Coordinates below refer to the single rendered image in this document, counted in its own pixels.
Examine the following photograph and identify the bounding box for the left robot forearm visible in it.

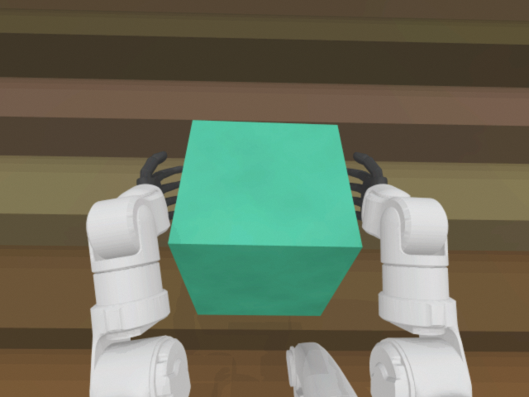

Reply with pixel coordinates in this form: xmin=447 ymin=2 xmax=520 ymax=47
xmin=86 ymin=184 xmax=170 ymax=397

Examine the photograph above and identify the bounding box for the right robot upper arm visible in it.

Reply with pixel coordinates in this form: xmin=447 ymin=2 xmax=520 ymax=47
xmin=369 ymin=337 xmax=472 ymax=397

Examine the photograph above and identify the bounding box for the left robot upper arm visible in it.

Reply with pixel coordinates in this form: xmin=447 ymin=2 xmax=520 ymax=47
xmin=91 ymin=335 xmax=191 ymax=397

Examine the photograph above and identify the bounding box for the robot right thigh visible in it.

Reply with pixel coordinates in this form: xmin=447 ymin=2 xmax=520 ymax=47
xmin=286 ymin=342 xmax=358 ymax=397

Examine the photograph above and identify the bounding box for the carton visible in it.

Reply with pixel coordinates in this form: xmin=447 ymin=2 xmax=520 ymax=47
xmin=168 ymin=120 xmax=362 ymax=316

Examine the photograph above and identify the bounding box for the robot right hand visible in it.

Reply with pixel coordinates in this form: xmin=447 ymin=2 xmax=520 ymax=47
xmin=346 ymin=152 xmax=388 ymax=221

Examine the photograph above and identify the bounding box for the robot left hand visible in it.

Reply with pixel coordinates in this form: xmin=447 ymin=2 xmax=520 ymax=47
xmin=136 ymin=151 xmax=183 ymax=220

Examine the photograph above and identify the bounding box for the right robot forearm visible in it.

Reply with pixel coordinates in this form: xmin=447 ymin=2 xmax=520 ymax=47
xmin=361 ymin=184 xmax=472 ymax=393

